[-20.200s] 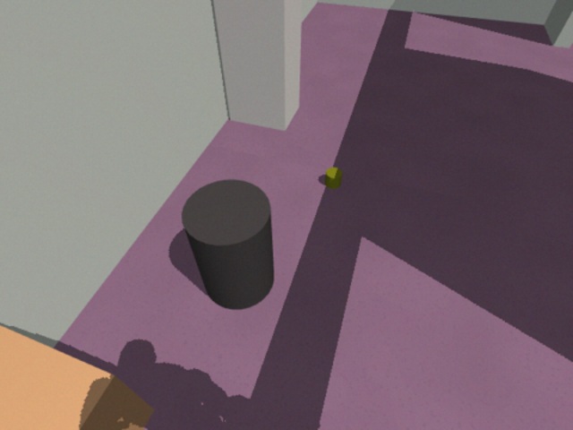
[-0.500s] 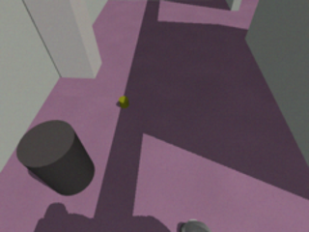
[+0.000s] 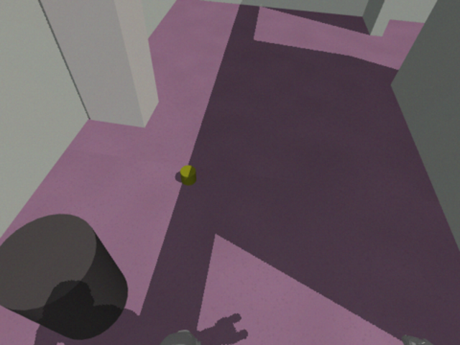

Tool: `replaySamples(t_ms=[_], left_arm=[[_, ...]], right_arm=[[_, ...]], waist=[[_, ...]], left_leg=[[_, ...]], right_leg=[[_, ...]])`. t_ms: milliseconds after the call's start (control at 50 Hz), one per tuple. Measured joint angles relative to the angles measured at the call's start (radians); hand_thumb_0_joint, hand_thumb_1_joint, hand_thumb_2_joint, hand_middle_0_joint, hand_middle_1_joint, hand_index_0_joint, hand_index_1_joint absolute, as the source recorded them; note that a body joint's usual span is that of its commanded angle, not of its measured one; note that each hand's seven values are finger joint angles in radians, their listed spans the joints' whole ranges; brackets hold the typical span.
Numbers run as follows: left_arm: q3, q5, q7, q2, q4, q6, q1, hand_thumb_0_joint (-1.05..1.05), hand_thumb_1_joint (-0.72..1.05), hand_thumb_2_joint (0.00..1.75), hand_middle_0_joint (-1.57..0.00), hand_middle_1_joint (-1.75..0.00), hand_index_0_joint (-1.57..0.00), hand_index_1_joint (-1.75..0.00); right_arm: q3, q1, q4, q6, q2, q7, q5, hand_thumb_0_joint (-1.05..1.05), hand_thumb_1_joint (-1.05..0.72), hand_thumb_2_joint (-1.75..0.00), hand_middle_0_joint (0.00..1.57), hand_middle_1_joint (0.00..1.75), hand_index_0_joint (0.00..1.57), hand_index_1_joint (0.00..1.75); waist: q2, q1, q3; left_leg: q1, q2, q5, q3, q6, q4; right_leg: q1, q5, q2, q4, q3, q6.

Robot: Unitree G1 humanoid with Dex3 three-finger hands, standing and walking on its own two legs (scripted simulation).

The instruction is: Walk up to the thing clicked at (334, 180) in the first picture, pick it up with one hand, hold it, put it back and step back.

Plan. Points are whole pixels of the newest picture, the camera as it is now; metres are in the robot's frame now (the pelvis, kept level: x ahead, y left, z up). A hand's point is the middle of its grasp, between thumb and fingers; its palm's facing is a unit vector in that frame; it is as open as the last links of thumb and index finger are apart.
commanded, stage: walk up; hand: left
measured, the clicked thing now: (188, 175) +1.02 +0.23 -0.71
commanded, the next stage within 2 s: none
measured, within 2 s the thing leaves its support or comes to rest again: neither
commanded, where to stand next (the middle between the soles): +0.60 -0.04 m, yaw +0 degrees
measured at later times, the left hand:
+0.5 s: hand (135, 253) +0.31 +0.22 -0.10, palm faces -0.04 -0.91 -0.41, open 7.4 cm
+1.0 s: hand (140, 208) +0.44 +0.25 -0.14, palm faces -0.07 -0.94 -0.34, open 7.4 cm
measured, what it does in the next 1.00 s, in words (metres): walks ahead: right foot, then left foot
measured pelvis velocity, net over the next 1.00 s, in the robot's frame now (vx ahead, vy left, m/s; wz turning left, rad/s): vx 0.38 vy -0.03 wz -0.02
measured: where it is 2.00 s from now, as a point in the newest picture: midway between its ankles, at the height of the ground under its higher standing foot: (240, 263)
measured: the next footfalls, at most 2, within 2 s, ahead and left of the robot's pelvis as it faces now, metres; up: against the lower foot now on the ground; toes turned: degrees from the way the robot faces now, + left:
right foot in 0.38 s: +0.31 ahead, -0.17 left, +0.00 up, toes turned -7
left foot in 0.78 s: +0.46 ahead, +0.09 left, +0.00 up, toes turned +5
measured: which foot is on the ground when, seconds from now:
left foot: down 0.00-0.40, up 0.42-0.76, down 0.78-1.00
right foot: up 0.00-0.36, down 0.38-0.80, up 0.82-1.00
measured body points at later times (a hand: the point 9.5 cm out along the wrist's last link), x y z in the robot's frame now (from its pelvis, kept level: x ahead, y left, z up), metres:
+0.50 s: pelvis +0.21 -0.05 +0.01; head +0.22 -0.08 +0.46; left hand +0.31 +0.27 -0.08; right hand +0.24 -0.38 -0.12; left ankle +0.16 +0.09 -0.65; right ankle +0.27 -0.17 -0.72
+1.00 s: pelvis +0.38 -0.03 +0.02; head +0.40 +0.00 +0.46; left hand +0.44 +0.29 -0.11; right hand +0.44 -0.35 -0.07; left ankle +0.42 +0.08 -0.72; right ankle +0.41 -0.17 -0.67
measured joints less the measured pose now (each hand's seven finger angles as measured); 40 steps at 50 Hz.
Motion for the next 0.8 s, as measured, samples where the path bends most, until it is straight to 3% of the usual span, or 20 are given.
replaySamples(t_ms=[40,100,200,300,380,400,440,480,540,660,780,800], left_arm=[[-0.008,-0.004,0.007,0.009,0.018,0.009,-0.006,0.01,0.91,0.9,-0.2,-0.3,-0.2,-0.3],[-0.007,-0.01,0.004,0.018,0.026,0.004,-0.015,0.01,0.91,0.9,-0.2,-0.3,-0.2,-0.3],[-0.004,-0.001,-0.018,0.011,0.02,0.007,-0.029,0.01,0.91,0.9,-0.2,-0.3,-0.2,-0.3],[0.002,0.007,-0.037,-0.001,0.018,0.011,-0.058,0.01,0.91,0.9,-0.2,-0.3,-0.2,-0.3],[0.013,0.008,-0.033,0.001,0.004,-0.013,-0.075,0.01,0.91,0.9,-0.2,-0.3,-0.2,-0.3],[0.019,0.009,-0.026,-0.004,0.0,-0.024,-0.084,0.01,0.91,0.9,-0.2,-0.3,-0.2,-0.3],[0.018,0.004,-0.013,-0.017,-0.017,-0.038,-0.099,0.0,0.91,0.9,-0.2,-0.3,-0.2,-0.3],[0.006,-0.005,-0.007,-0.035,-0.033,-0.042,-0.102,0.0,0.91,0.9,-0.2,-0.3,-0.2,-0.3],[-0.008,-0.01,0.0,-0.054,-0.045,-0.043,-0.086,0.0,0.91,0.9,-0.2,-0.3,-0.2,-0.3],[-0.009,0.0,0.001,-0.043,-0.056,-0.041,-0.039,0.0,0.9,0.9,-0.2,-0.3,-0.2,-0.3],[-0.007,0.002,-0.002,-0.011,-0.049,-0.025,0.005,0.0,0.9,0.9,-0.2,-0.3,-0.2,-0.3],[-0.007,0.003,0.0,-0.004,-0.044,-0.02,0.011,0.0,0.9,0.9,-0.2,-0.3,-0.2,-0.3]], right_arm=[[0.01,-0.002,-0.013,-0.004,0.018,-0.007,0.016,0.01,-0.91,-0.89,0.2,0.3,0.2,0.3],[0.027,0.013,-0.022,-0.005,0.037,-0.014,0.024,0.01,-0.91,-0.89,0.2,0.3,0.2,0.3],[0.035,0.051,-0.024,-0.003,0.034,-0.013,0.02,0.01,-0.9,-0.89,0.21,0.3,0.2,0.3],[0.03,0.088,-0.018,0.006,0.011,-0.01,0.019,0.01,-0.9,-0.89,0.21,0.3,0.2,0.3],[0.026,0.12,-0.012,0.024,-0.007,-0.014,0.021,0.01,-0.9,-0.89,0.21,0.3,0.2,0.3],[0.024,0.119,-0.005,0.03,-0.011,-0.019,0.022,0.01,-0.9,-0.89,0.21,0.3,0.2,0.3],[0.026,0.1,0.015,0.05,-0.009,-0.028,0.023,0.01,-0.9,-0.89,0.21,0.3,0.2,0.3],[0.03,0.078,0.028,0.058,-0.013,-0.029,0.028,0.01,-0.91,-0.89,0.2,0.3,0.2,0.3],[0.033,0.054,0.028,0.051,-0.016,-0.021,0.031,0.01,-0.91,-0.89,0.2,0.3,0.2,0.3],[0.028,0.032,0.018,0.046,-0.002,0.003,0.013,0.01,-0.91,-0.89,0.2,0.3,0.2,0.3],[0.018,0.029,0.016,0.029,-0.001,0.01,0.008,0.01,-0.91,-0.89,0.2,0.3,0.2,0.3],[0.015,0.028,0.014,0.02,0.001,0.005,0.007,0.01,-0.91,-0.89,0.2,0.3,0.2,0.3]], waist=[[-0.019,-0.014,0.005],[-0.046,-0.02,0.007],[-0.036,-0.028,0.01],[-0.001,-0.046,0.008],[0.031,-0.053,-0.004],[0.052,-0.051,-0.001],[0.067,-0.041,0.008],[0.081,-0.029,0.015],[0.1,-0.019,0.011],[0.082,-0.001,0.002],[0.046,0.011,-0.008],[0.027,0.007,-0.008]], left_leg=[[0.038,-0.005,-0.031,0.01,0.002,-0.011],[0.116,-0.015,-0.036,0.03,0.0,-0.085],[0.224,-0.02,-0.057,0.048,0.001,-0.172],[0.299,-0.012,-0.118,0.048,-0.022,-0.186],[0.314,0.018,-0.238,0.033,-0.047,-0.068],[0.287,0.041,-0.266,0.016,-0.028,0.021],[0.196,0.022,-0.294,-0.051,-0.009,0.247],[0.107,-0.005,-0.269,-0.085,0.001,0.398],[0.007,-0.001,-0.199,-0.092,0.0,0.41],[-0.072,0.031,-0.105,-0.07,-0.028,0.163],[0.011,0.011,-0.005,-0.033,-0.012,-0.07],[0.023,-0.005,0.032,-0.024,-0.007,-0.07]], right_leg=[[-0.093,0.038,0.028,0.176,0.046,-0.011],[-0.202,0.116,0.011,0.217,0.054,-0.006],[-0.291,0.181,-0.046,0.05,0.027,0.028],[-0.284,0.275,-0.073,-0.163,0.0,0.024],[-0.198,0.322,-0.042,-0.284,-0.03,0.008],[-0.196,0.317,-0.027,-0.253,-0.043,0.013],[-0.19,0.263,-0.02,-0.199,-0.054,0.013],[-0.155,0.244,-0.017,-0.216,-0.06,0.007],[-0.091,0.249,-0.006,-0.289,-0.069,0.005],[0.001,0.221,0.006,-0.368,-0.083,0.001],[0.051,0.101,-0.008,-0.292,-0.093,0.035],[0.041,0.061,-0.027,-0.235,-0.087,0.029]])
